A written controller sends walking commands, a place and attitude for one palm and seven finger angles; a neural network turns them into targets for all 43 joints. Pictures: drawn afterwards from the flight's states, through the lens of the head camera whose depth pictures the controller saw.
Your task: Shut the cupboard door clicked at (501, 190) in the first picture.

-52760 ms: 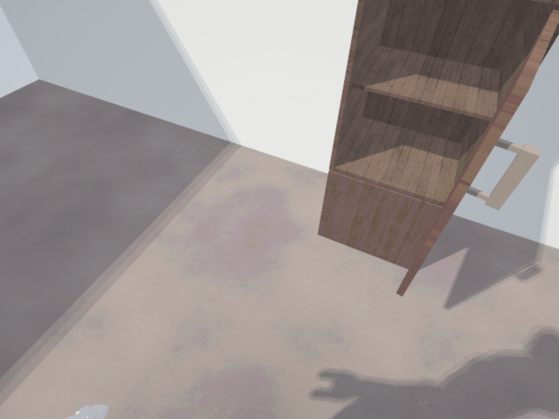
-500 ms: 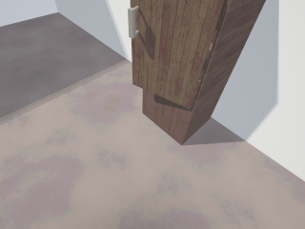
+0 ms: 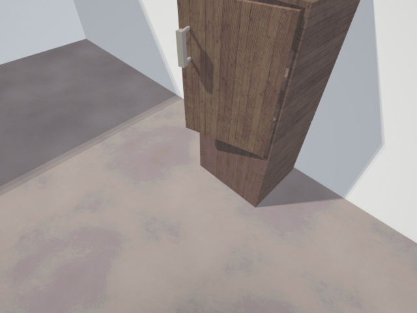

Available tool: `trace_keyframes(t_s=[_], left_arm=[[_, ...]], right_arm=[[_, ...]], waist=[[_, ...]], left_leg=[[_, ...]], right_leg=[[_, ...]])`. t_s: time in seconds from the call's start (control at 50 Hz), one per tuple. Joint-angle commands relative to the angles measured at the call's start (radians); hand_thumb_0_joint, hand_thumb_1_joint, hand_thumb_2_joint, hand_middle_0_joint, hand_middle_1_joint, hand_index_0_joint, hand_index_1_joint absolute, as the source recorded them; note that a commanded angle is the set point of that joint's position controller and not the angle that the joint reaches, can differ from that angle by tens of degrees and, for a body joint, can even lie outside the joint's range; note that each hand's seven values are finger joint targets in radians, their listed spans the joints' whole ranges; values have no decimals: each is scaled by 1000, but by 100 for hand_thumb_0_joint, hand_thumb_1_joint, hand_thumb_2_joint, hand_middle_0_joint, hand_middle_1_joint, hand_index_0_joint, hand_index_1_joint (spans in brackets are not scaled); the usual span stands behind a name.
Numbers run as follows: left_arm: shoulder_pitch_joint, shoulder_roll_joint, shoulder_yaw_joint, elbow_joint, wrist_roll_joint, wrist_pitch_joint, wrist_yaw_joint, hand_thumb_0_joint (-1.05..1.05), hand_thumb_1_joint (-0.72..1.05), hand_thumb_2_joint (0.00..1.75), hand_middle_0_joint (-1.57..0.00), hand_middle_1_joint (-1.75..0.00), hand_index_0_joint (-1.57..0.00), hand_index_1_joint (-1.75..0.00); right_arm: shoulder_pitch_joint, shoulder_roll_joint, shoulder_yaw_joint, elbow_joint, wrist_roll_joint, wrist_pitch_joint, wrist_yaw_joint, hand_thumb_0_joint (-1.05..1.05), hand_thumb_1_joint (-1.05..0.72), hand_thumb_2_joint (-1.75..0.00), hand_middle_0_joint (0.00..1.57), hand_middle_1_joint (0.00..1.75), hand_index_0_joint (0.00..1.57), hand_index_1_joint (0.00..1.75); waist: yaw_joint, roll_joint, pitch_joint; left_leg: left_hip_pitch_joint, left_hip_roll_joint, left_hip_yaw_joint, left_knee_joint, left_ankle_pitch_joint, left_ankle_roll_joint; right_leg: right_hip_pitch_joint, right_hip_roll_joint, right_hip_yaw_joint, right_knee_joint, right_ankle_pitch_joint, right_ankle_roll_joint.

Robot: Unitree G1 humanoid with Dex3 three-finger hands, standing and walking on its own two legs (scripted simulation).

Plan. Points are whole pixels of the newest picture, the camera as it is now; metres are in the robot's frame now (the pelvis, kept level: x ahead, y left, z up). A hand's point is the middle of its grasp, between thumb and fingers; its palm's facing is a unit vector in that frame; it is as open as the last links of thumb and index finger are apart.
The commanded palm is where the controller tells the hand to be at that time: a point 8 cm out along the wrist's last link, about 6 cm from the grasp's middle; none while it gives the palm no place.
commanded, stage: let the arm hang, fingers relaxed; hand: left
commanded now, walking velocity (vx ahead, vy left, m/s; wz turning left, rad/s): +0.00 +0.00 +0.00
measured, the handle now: (185, 46) +0.96 +0.13 +0.08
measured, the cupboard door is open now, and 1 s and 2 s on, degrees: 16 16 16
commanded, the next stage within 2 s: look to check the result in 0.28 s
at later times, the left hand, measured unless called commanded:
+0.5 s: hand out of the picture +0.00 +0.20 -0.17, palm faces +0.00 -0.97 -0.23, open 7.4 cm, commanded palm none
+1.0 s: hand out of the picture +0.06 +0.20 -0.17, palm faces -0.01 -0.96 -0.26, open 7.4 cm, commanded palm none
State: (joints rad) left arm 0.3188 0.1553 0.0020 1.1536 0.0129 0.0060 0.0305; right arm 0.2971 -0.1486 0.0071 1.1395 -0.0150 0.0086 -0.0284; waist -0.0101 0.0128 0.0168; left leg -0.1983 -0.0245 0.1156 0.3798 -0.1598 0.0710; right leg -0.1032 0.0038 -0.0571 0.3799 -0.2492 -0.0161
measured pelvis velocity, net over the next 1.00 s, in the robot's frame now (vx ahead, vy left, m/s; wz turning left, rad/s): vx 0.03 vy -0.01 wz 0.00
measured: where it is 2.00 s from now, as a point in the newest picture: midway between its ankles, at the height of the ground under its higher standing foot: outside the picture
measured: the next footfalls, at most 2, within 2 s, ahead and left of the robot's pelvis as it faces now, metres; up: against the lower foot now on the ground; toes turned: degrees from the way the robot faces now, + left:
right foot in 1.80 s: +0.11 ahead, -0.12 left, +0.00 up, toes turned +27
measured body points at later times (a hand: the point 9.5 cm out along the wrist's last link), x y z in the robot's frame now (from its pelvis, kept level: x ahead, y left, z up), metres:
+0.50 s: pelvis +0.01 +0.00 +0.00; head +0.02 +0.00 +0.45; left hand +0.00 +0.25 -0.16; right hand +0.01 -0.24 -0.15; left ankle +0.03 +0.07 -0.74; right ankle -0.03 -0.11 -0.74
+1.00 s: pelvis +0.03 -0.01 +0.00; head +0.04 -0.01 +0.45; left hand +0.06 +0.25 -0.15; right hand +0.07 -0.27 -0.15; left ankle +0.03 +0.07 -0.74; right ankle -0.03 -0.11 -0.74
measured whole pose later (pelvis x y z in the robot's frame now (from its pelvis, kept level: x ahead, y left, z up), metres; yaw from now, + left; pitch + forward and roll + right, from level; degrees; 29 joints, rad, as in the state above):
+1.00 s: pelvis +0.03 -0.01 +0.00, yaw +0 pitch -1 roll +0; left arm 0.19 0.24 0.01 1.14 0.01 -0.01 0.02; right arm 0.17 -0.26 0.00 1.13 -0.01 -0.01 -0.02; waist -0.01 0.00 0.03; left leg -0.15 -0.03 0.11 0.33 -0.17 0.06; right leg -0.04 0.01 -0.06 0.30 -0.25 -0.02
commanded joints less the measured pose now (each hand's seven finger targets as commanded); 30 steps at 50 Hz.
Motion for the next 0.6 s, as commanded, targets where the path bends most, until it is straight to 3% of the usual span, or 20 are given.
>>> trace_keyframes(t_s=[0.0,0.3,0.38,0.58], left_arm=[[69,100,16,-16,2,-13,7,0,90,90,-20,-30,-20,-30],[24,136,25,-28,3,-22,4,0,90,90,-20,-30,-20,-30],[12,153,27,-29,2,-24,2,0,90,90,-20,-30,-20,-30],[-35,200,28,-30,1,-24,-1,0,90,90,-20,-30,-20,-30]], right_arm=[[51,-122,-25,-26,1,-13,-12,0,-90,-90,20,30,20,30],[14,-163,-34,-38,2,-22,-12,0,-90,-90,20,30,20,30],[1,-183,-34,-40,3,-27,-13,0,-90,-90,20,30,20,30],[-41,-224,-34,-40,5,-25,-8,0,-90,-90,20,30,20,30]], waist=[[3,-14,96],[-2,-6,68],[-1,0,34],[-1,-20,45]], left_leg=[[5,146,-188,-132,-98,-18],[44,149,-183,-126,-31,-20],[76,153,-181,-113,43,-17],[88,157,-184,-118,65,-20]], right_leg=[[-119,-97,107,-79,6,-34],[-101,-104,111,-87,42,-36],[-80,-108,112,-87,74,-36],[-68,-116,114,-108,78,-34]])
